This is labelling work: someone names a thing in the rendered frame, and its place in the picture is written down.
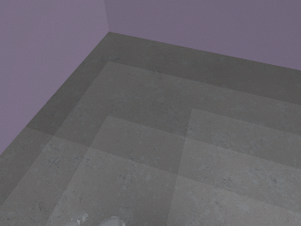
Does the robot left hand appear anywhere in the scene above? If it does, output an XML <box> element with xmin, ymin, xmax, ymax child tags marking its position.
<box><xmin>65</xmin><ymin>213</ymin><xmax>88</xmax><ymax>226</ymax></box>

